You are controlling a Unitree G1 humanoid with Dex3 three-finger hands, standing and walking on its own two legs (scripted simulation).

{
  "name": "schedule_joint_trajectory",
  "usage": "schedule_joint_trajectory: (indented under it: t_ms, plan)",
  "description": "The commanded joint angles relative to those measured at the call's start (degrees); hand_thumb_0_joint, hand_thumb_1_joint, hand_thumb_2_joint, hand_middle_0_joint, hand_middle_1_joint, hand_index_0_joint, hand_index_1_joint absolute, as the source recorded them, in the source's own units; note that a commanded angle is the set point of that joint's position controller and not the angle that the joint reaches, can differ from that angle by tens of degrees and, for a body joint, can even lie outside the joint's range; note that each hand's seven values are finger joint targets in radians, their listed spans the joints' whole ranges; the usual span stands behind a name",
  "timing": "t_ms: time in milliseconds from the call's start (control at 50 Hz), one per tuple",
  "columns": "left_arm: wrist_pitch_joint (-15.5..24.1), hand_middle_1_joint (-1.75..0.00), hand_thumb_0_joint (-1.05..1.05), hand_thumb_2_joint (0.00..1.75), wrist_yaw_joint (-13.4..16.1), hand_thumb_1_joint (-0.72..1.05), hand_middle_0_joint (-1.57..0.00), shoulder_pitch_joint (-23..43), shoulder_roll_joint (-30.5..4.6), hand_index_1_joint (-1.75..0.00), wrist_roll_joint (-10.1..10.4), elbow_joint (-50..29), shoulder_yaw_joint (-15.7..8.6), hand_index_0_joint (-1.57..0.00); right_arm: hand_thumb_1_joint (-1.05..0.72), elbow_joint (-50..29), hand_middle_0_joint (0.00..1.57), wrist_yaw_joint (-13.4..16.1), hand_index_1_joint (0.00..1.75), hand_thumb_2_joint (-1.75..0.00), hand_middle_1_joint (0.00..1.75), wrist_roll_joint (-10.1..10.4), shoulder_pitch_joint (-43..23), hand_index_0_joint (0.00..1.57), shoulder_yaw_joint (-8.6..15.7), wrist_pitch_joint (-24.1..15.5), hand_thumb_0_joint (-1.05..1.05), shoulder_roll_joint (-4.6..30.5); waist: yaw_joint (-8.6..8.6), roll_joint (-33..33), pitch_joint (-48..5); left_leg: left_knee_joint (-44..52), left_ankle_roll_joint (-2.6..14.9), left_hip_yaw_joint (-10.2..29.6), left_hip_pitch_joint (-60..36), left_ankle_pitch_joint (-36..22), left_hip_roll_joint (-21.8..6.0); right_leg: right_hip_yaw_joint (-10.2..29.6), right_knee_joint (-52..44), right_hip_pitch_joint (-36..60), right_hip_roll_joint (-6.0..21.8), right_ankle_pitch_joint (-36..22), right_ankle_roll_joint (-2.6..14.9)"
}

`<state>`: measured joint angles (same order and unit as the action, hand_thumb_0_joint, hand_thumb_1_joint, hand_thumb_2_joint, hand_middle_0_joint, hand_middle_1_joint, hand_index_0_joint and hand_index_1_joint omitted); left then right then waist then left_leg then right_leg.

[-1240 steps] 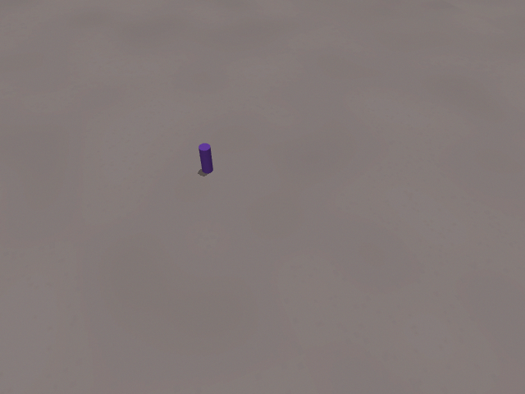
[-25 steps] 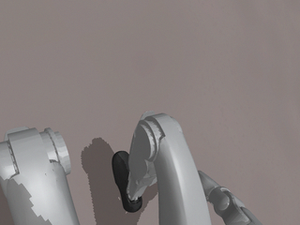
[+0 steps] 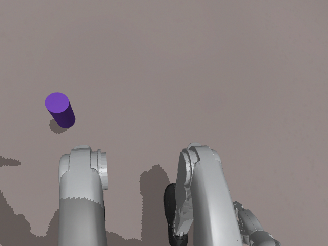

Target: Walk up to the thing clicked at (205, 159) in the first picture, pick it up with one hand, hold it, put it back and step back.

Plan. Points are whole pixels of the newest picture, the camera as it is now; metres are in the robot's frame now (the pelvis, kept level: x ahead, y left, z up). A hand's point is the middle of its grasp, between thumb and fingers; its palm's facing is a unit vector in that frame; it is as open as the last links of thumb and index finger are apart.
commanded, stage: home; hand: left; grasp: from the side
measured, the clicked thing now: (62, 112) +0.45 +0.26 -0.27
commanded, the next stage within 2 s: none
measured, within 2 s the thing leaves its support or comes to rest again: neither
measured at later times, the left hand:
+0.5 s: hand out of the picture +0.28 +0.31 +0.12, palm faces +0.29 -0.84 -0.46, open 17.4 cm
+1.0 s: hand out of the picture +0.24 +0.21 +0.31, palm faces +0.26 -0.91 -0.32, open 17.7 cm
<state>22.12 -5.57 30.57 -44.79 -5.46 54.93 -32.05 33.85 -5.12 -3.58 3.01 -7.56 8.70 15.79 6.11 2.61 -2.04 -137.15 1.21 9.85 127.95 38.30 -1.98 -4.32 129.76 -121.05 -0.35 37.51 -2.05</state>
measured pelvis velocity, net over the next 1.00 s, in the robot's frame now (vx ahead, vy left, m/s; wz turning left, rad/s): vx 0.10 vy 0.00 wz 0.16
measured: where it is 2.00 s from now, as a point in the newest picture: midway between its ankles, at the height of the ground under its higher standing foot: (137, 234)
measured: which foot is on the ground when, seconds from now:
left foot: down 0.00-1.00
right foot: down 0.00-1.00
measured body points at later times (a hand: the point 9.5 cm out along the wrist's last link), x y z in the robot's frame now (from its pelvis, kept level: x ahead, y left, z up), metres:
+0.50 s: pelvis +0.04 -0.02 +0.21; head +0.20 +0.03 +0.63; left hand +0.26 +0.35 +0.15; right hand +0.27 -0.24 +0.10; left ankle +0.08 +0.12 -0.31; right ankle +0.12 -0.14 -0.31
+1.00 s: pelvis +0.10 +0.00 +0.36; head +0.13 +0.00 +0.81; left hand +0.23 +0.26 +0.33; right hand +0.29 -0.22 +0.28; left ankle +0.08 +0.12 -0.31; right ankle +0.12 -0.14 -0.31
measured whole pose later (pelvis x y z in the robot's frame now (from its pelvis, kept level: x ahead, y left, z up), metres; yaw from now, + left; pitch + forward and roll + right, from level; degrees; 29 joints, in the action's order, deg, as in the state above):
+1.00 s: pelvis +0.10 +0.00 +0.36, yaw +9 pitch +12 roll -2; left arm -15.6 10.3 -26.1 -12.7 1.0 -0.8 0.6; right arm 27.0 10.8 1.9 16.9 -1.3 -2.2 11.6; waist 2.0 -2.7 -9.2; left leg -60.1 -0.9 1.6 42.5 29.2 -3.1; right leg -2.5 56.7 -39.7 1.6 28.4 -1.7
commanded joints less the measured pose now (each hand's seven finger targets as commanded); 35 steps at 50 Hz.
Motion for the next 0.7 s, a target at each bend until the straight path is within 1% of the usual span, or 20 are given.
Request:
schedule_joint_trajectory:
  t_ms: [0,20,100,160,180,200,260,300,320,340,380,420,460,480,500,520,560,580,660,680]
  plan:
    - [-3.27,-0.06,0.0,0.07,2.74,-0.52,-0.06,3.99,-9.57,-0.06,0.98,-15.76,1.16,-0.06,-0.9,-4.41,0.2,1.72,0.3,-0.9,0.3,2.35,5.56,0.2,9.5,-0.34,0.0,14.78,-1.79,-18.57,-37.7,26.52,-0.74,-2.98,-34.35,-2.49,-0.25,-3.58,-14.76,10.64,-1.78,-4.32,4.56]
    - [-4.79,-0.06,0.0,0.07,3.15,-0.53,-0.06,2.62,-7.71,-0.06,1.04,-16.93,2.33,-0.06,-0.9,-4.61,0.2,1.99,0.3,-0.9,0.3,2.78,6.31,0.2,10.08,-0.35,0.0,14.49,-1.26,-16.69,-37.88,27.37,-0.54,-3.13,-34.72,-2.31,-0.21,-3.33,-16.57,12.06,-1.68,-4.11,4.39]
    - [-9.55,-0.07,0.0,0.08,5.01,-0.51,-0.06,-2.57,-4.41,-0.07,1.99,-28.94,5.37,-0.06,-0.9,-6.3,0.2,2.92,0.3,-0.9,0.3,4.36,6.53,0.2,11.43,-0.58,0.0,13.18,-2.98,-12.72,-40.8,33.12,-0.05,-3.38,-38.37,0.53,-0.08,-1.9,-23.5,19.1,-1.45,-1.88,3.91]
    - [-13.09,-0.06,0.0,0.07,7.06,-0.52,-0.06,-9.21,-4.93,-0.06,2.55,-37.83,4.79,-0.06,-0.9,-8.11,0.2,4.3,0.3,-0.9,0.3,5.58,6.46,0.2,11.97,-0.86,0.0,12.41,-4.74,-11.77,-42.64,38.89,0.0,-3.47,-43.3,2.42,-0.23,-0.83,-28.45,24.86,-1.22,-0.64,3.74]
    - [-13.94,-0.06,0.0,0.08,7.75,-0.51,-0.06,-11.04,-5.24,-0.06,2.78,-41.09,4.19,-0.06,-0.9,-8.61,0.2,4.87,0.3,-0.9,0.3,5.75,6.7,0.2,12.01,-0.99,0.0,11.64,-5.24,-11.77,-43.95,39.91,-0.01,-4.28,-45.04,0.92,-0.18,-0.23,-30.41,28.05,-1.09,-1.69,3.71]
    - [-14.7,-0.06,0.0,0.07,8.28,-0.52,-0.06,-12.62,-4.3,-0.06,2.92,-43.13,4.57,-0.06,-0.9,-8.82,0.2,5.37,0.3,-0.9,0.3,6.04,6.58,0.2,12.0,-1.18,0.0,11.27,-5.07,-11.98,-43.41,41.62,-0.09,-4.02,-47.2,0.9,-0.3,-0.02,-31.54,28.86,-0.97,-1.64,3.72]
    - [-17.15,-0.06,0.0,0.07,10.07,-0.53,-0.05,-17.06,-2.52,-0.06,3.36,-44.69,4.53,-0.05,-0.9,-8.98,0.2,7.05,0.3,-0.9,0.3,6.23,6.64,0.2,11.89,-1.88,0.0,9.5,-5.13,-11.32,-41.68,44.18,-0.02,-6.06,-50.54,-3.74,0.02,1.33,-36.69,35.75,-0.74,-4.8,3.59]
    - [-18.54,-0.05,0.0,0.05,10.91,-0.56,-0.05,-20.71,0.77,-0.05,3.65,-43.88,5.72,-0.05,-0.9,-9.34,0.2,8.06,0.3,-0.9,0.3,6.16,5.85,0.2,11.87,-2.7,0.0,8.57,-4.88,-10.59,-39.08,46.36,0.02,-6.92,-52.58,-5.65,0.23,1.75,-39.84,38.85,-0.59,-6.11,3.55]
    - [-19.06,-0.05,0.0,0.06,11.36,-0.55,-0.05,-21.48,2.0,-0.05,4.02,-44.7,6.71,-0.05,-0.9,-9.52,0.2,8.54,0.3,-0.9,0.3,6.17,5.78,0.2,11.52,-3.0,0.0,8.04,-5.04,-10.05,-38.2,47.66,0.03,-7.28,-53.21,-5.43,0.39,1.94,-41.7,40.88,-0.54,-5.74,3.49]
    - [-19.73,-0.05,0.0,0.05,11.65,-0.56,-0.05,-23.45,3.7,-0.05,4.02,-43.89,7.6,-0.05,-0.9,-9.51,0.2,8.97,0.3,-0.9,0.3,6.19,6.24,0.2,11.65,-3.46,0.0,7.69,-4.51,-10.18,-37.5,48.31,0.0,-7.98,-54.82,-8.99,0.44,2.04,-43.24,43.59,-0.44,-8.92,3.45]
    - [-21.12,-0.05,0.0,0.04,11.89,-0.58,-0.05,-27.44,8.18,-0.05,4.31,-41.88,10.43,-0.05,-0.9,-9.68,0.2,9.54,0.3,-0.9,0.3,6.0,6.36,0.2,11.42,-4.44,0.0,7.11,-4.01,-8.47,-35.14,50.83,0.01,-8.02,-57.35,-12.06,0.4,1.75,-45.86,46.63,-0.36,-11.71,3.35]
    - [-22.3,-0.05,0.0,0.04,12.25,-0.57,-0.05,-29.29,10.77,-0.05,4.67,-42.21,12.53,-0.05,-0.9,-10.14,0.2,10.05,0.3,-0.9,0.3,6.05,7.29,0.2,11.2,-5.35,0.0,6.6,-3.5,-7.84,-34.17,53.27,0.01,-8.4,-60.75,-15.01,0.42,1.98,-49.11,51.15,-0.12,-14.79,3.16]
    - [-23.49,-0.05,0.0,0.06,12.67,-0.54,-0.05,-30.21,12.03,-0.05,5.01,-43.32,14.11,-0.05,-0.9,-10.54,0.2,10.49,0.3,-0.9,0.3,6.13,7.3,0.2,11.01,-6.15,0.0,6.32,-3.9,-7.28,-32.26,56.53,-0.03,-8.54,-62.96,-14.42,0.54,2.2,-52.61,54.47,0.07,-14.28,3.09]
    - [-24.17,-0.05,0.0,0.05,12.83,-0.55,-0.05,-30.94,13.01,-0.05,4.94,-44.07,15.43,-0.05,-0.9,-10.72,0.2,10.71,0.3,-0.9,0.3,6.16,7.99,0.2,11.01,-6.67,0.0,6.22,-3.19,-7.44,-31.94,57.95,-0.04,-8.68,-65.06,-15.59,0.48,2.3,-54.44,56.9,0.18,-15.59,2.99]
    - [-25.2,-0.05,0.0,0.05,13.02,-0.57,-0.05,-34.04,14.64,-0.05,5.12,-42.88,16.24,-0.05,-0.9,-11.02,0.2,10.97,0.3,-0.9,0.3,6.3,8.25,0.2,11.02,-7.19,0.0,6.14,-3.56,-5.92,-31.61,59.52,-0.12,-8.61,-67.08,-16.58,0.53,2.19,-56.2,59.26,0.19,-16.62,2.88]
    - [-25.57,-0.05,0.0,0.06,13.52,-0.54,-0.05,-32.54,13.73,-0.05,5.22,-46.25,16.31,-0.05,-0.9,-11.1,0.2,11.2,0.3,-0.9,0.3,6.18,8.22,0.2,10.51,-7.53,0.0,5.52,-3.87,-6.12,-31.65,61.03,-0.11,-8.77,-67.85,-16.31,0.62,2.27,-57.78,61.43,0.36,-16.5,2.87]
    - [-27.12,-0.05,0.0,0.05,14.25,-0.56,-0.05,-36.58,15.89,-0.05,5.23,-45.44,17.9,-0.05,-0.9,-11.41,0.2,11.79,0.3,-0.9,0.3,6.18,8.62,0.2,10.55,-8.46,0.0,5.52,-3.74,-6.78,-29.83,64.73,-0.41,-8.62,-72.22,-18.65,0.6,1.82,-60.52,64.68,0.31,-18.31,2.95]
    - [-27.55,-0.05,0.0,0.06,14.82,-0.54,-0.05,-35.58,14.72,-0.05,5.32,-48.52,17.64,-0.05,-0.9,-11.71,0.2,12.18,0.3,-0.9,0.3,6.28,8.91,0.2,10.4,-8.88,0.0,5.45,-4.41,-6.6,-29.61,66.22,-0.4,-8.78,-73.56,-18.03,0.77,1.97,-62.35,66.65,0.49,-17.93,2.85]
    - [-30.32,-0.05,0.0,0.05,16.01,-0.57,-0.05,-40.08,19.13,-0.05,5.45,-50.0,21.68,-0.05,-0.9,-12.26,0.2,13.83,0.3,-0.9,0.3,6.33,9.36,0.2,9.85,-10.38,0.0,4.5,-3.39,-7.51,-24.23,72.62,-0.65,-9.15,-79.26,-18.72,0.82,1.96,-68.69,72.38,0.47,-18.8,2.73]
    - [-30.72,-0.04,0.0,0.02,16.42,-0.61,-0.04,-40.67,18.27,-0.04,5.45,-52.94,21.08,-0.04,-0.9,-12.17,0.2,14.21,0.3,-0.9,0.3,6.25,10.17,0.2,9.89,-10.59,0.0,4.31,-4.13,-7.54,-25.31,73.88,-0.81,-9.13,-81.83,-20.37,0.86,1.87,-69.83,74.73,0.5,-20.15,2.69]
